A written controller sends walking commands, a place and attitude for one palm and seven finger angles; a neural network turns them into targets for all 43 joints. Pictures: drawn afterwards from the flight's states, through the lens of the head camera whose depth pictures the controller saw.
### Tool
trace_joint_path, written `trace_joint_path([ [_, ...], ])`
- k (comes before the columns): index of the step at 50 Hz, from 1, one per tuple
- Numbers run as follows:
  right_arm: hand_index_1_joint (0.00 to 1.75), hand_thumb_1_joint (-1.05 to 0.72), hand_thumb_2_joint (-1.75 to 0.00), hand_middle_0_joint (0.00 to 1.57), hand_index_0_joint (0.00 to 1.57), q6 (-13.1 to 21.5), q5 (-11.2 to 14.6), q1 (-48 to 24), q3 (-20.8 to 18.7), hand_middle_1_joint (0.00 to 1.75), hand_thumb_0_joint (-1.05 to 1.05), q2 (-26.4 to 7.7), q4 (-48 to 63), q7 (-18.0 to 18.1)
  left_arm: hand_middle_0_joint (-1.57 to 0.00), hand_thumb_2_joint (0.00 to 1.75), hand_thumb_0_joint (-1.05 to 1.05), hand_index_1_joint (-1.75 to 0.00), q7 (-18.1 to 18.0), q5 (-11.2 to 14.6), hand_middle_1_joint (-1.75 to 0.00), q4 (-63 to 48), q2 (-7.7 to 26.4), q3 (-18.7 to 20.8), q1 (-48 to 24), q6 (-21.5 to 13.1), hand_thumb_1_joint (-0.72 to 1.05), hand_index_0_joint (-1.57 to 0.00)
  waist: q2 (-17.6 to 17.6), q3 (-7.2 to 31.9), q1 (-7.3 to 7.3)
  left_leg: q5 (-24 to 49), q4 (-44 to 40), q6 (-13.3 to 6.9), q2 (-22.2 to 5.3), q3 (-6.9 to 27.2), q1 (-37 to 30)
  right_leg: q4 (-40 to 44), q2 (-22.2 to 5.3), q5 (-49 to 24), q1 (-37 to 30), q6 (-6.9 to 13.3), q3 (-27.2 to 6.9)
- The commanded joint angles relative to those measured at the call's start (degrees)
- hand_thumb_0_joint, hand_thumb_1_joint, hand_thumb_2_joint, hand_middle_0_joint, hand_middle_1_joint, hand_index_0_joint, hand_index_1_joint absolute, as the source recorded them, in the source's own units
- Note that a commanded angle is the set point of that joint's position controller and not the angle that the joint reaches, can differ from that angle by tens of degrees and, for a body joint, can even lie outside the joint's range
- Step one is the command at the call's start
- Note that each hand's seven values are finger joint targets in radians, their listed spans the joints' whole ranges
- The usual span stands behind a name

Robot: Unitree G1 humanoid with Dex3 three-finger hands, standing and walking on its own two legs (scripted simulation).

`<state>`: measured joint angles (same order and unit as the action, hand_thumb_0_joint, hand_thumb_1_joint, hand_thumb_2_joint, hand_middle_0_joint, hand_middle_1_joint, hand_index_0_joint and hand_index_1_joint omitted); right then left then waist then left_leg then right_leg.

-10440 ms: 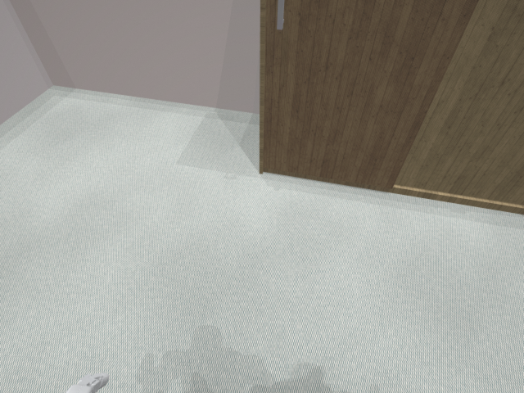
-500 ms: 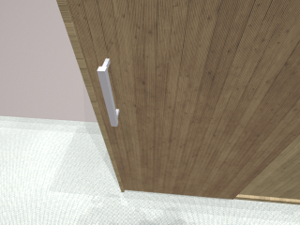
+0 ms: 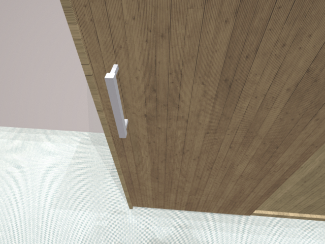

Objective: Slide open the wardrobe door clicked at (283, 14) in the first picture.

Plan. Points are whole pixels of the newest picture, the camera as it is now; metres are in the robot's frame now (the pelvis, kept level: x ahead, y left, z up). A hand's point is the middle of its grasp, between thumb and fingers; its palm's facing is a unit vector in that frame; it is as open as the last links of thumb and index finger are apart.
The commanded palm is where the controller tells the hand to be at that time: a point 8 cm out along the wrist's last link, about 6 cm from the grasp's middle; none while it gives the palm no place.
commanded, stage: look again from close up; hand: left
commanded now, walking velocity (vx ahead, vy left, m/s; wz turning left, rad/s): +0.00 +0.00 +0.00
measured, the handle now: (119, 104) +0.43 +0.14 +0.12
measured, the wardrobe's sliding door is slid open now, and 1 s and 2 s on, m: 0.00 0.00 0.00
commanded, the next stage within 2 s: none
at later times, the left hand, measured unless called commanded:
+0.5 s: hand out of the picture +0.07 +0.24 -0.16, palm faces -0.04 -0.94 -0.33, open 7.4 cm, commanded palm none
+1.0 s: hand out of the picture +0.08 +0.24 -0.16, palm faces -0.03 -0.94 -0.34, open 7.4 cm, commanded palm none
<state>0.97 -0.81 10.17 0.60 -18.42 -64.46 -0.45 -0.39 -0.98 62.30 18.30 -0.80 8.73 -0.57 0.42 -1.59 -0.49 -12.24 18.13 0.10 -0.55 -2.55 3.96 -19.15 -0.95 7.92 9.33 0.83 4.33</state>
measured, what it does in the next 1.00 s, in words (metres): stands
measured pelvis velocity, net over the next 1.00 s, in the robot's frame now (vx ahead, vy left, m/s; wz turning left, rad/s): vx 0.01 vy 0.00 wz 0.01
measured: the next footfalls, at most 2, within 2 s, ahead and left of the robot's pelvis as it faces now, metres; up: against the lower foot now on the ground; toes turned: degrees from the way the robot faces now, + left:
none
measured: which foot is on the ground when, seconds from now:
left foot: down 0.00-1.00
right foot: down 0.00-1.00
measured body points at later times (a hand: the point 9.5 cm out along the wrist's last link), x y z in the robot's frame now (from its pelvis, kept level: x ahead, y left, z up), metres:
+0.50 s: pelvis +0.00 +0.00 +0.00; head +0.01 +0.00 +0.45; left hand +0.07 +0.29 -0.13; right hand +0.06 -0.29 -0.14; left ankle -0.02 +0.12 -0.75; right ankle +0.03 -0.11 -0.75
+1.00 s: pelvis +0.01 +0.00 +0.00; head +0.01 +0.00 +0.45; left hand +0.08 +0.29 -0.13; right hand +0.08 -0.29 -0.14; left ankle -0.02 +0.12 -0.75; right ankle +0.03 -0.11 -0.75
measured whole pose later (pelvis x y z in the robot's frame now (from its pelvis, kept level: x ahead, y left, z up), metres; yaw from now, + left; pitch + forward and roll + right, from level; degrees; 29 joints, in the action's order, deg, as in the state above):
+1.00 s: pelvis +0.01 +0.00 +0.00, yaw +0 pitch -2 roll +0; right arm 1.2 -0.9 8.3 0.8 -18.8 -64.1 -0.3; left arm -0.3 -1.1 62.9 18.9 -0.6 8.0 -0.7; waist 0.1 -1.7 0.0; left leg -12.0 16.4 0.2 -0.5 -2.2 2.6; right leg -18.0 -0.9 8.1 8.1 0.7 4.7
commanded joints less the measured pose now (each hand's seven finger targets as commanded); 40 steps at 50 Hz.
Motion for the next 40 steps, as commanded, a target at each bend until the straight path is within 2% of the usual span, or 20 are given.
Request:
trace_joint_path([
  [1, 0.3, -0.9, -0.9, 0.2, 0.2, 1.09, 0.09, -1.89, -2.3, 0.3, 0.0, -11.21, 3.33, 1.02, -0.2, 0.9, 0.0, -0.3, -0.66, 0.25, -0.3, -3.29, 11.52, 2.56, -2.28, -1.48, 0.9, -0.2, -0.28, 2.13, 0.48, 5.11, -4.18, -1.15, -6.99, 5.76, 4.59, 2.87, -7.54, -4.38, -3.91, 0.78, -7.74],
  [5, 0.3, -0.9, -0.9, 0.2, 0.2, 1.13, 0.14, -1.96, -2.25, 0.3, 0.0, -11.04, 3.35, 1.05, -0.2, 0.9, 0.0, -0.3, -0.71, 0.22, -0.3, -3.27, 11.54, 2.58, -2.29, -1.51, 0.9, -0.2, -0.46, 2.2, 0.44, 6.13, -4.18, -1.18, -7.07, 5.72, 4.32, 2.7, -7.67, -5.8, -4.1, 0.8, -7.67],
  [16, 0.3, -0.9, -0.9, 0.2, 0.2, 1.12, 0.13, -2.15, -2.31, 0.3, 0.0, -11.13, 3.38, 1.03, -0.2, 0.9, 0.0, -0.3, -0.62, 0.14, -0.3, -3.2, 11.71, 2.59, -2.54, -1.42, 0.9, -0.2, -0.54, 1.56, 0.49, 4.74, -4.65, -1.25, -6.99, 5.91, 4.52, 3.26, -7.57, -3.57, -3.66, 0.63, -7.78],
  [22, 0.3, -0.9, -0.9, 0.2, 0.2, 1.16, 0.15, -2.55, -2.33, 0.3, 0.0, -11.39, 3.49, 1.07, -0.2, 0.9, 0.0, -0.3, -0.6, 0.18, -0.3, -3.06, 11.79, 2.58, -2.61, -1.48, 0.9, -0.2, 0.41, 2.22, 0.47, 6.06, -4.59, -1.17, -7.12, 5.91, 3.83, 3.14, -7.63, -5.15, -4.16, 0.63, -7.58],
  [33, 0.3, -0.9, -0.9, 0.2, 0.2, 1.22, 0.12, -2.75, -2.18, 0.3, 0.0, -11.42, 3.53, 1.25, -0.2, 0.9, 0.0, -0.3, -0.66, 0.15, -0.3, -2.79, 11.93, 2.6, -2.23, -1.57, 0.9, -0.2, -0.68, 3.3, 0.59, 10.1, -4.27, -1.16, -7.38, 5.71, 2.33, 2.51, -7.8, -9.86, -5.34, 0.8, -7.15],
  [40, 0.3, -0.9, -0.9, 0.2, 0.2, 1.16, 0.12, -3.46, -2.18, 0.3, 0.0, -11.66, 3.51, 1.19, -0.2, 0.9, 0.0, -0.3, -0.6, 0.12, -0.3, -2.57, 12.06, 2.64, -2.63, -1.43, 0.9, -0.2, 0.34, 2.19, 0.65, 7.75, -4.94, -1.14, -7.2, 5.86, 2.81, 3.34, -7.77, -6.9, -4.6, 0.63, -7.35],
])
